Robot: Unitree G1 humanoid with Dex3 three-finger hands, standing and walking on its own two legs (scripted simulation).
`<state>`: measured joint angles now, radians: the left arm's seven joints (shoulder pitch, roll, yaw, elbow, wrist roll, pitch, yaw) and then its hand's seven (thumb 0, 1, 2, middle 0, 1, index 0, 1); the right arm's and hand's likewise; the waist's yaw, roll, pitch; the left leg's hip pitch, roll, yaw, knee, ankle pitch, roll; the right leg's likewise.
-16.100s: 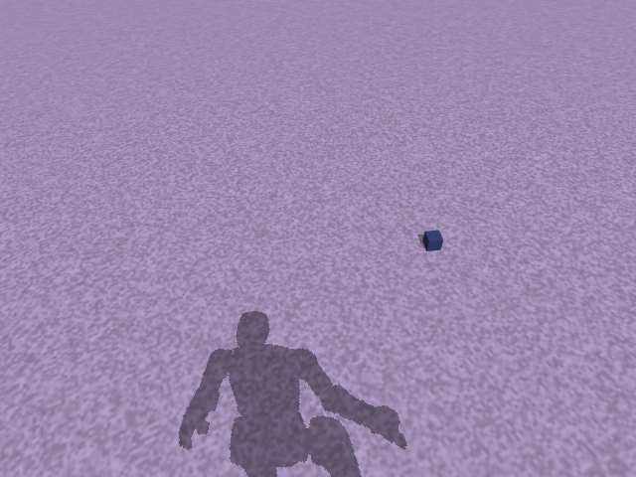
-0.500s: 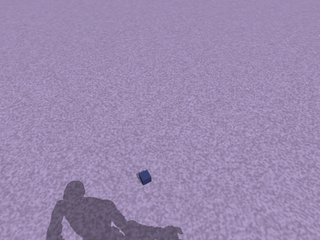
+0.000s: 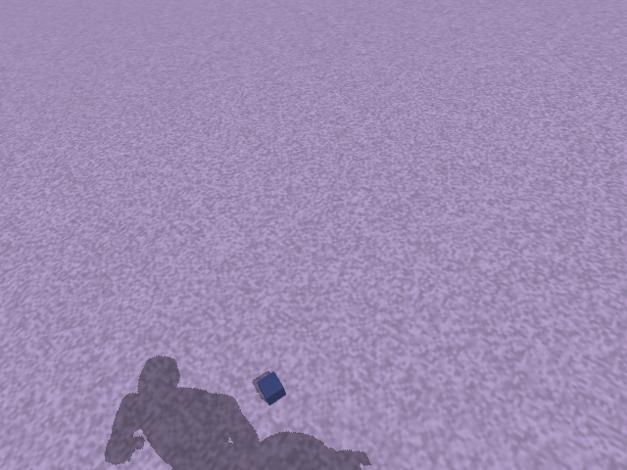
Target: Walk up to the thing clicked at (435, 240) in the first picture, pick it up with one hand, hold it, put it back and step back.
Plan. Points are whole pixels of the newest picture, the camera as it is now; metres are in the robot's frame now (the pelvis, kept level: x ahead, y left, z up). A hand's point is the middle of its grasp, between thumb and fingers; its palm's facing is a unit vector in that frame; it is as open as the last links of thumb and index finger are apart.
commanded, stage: walk up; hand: left
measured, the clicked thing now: (271, 388) +0.53 +0.22 -0.73
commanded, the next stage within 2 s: none
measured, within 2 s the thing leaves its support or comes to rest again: neither
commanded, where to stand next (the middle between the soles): +0.16 +0.03 m, yaw -2 degrees
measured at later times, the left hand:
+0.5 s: hand out of the picture +0.14 +0.26 -0.16, palm faces -0.03 -0.93 -0.36, open 7.4 cm
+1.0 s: hand out of the picture +0.15 +0.27 -0.13, palm faces -0.02 -0.95 -0.33, open 7.4 cm
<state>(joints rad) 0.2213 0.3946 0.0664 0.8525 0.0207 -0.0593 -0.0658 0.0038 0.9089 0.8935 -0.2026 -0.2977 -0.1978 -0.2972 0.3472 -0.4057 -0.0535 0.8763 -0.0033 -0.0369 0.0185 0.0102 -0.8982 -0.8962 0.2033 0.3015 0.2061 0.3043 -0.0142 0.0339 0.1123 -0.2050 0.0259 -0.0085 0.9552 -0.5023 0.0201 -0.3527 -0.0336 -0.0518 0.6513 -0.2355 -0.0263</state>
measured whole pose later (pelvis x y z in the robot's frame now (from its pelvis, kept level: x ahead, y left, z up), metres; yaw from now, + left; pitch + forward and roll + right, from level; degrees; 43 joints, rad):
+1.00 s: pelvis +0.06 +0.01 +0.03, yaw +0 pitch -3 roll -1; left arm 0.08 0.36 0.00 1.12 0.00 0.00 -0.02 0.00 0.91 0.89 -0.20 -0.30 -0.20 -0.30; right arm 0.07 -0.34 0.00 1.15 0.00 -0.01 0.02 0.01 -0.90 -0.90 0.20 0.30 0.21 0.30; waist 0.00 0.00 0.07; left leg -0.21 0.01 0.01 0.34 -0.09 0.00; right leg -0.09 -0.02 -0.01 0.34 -0.20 0.02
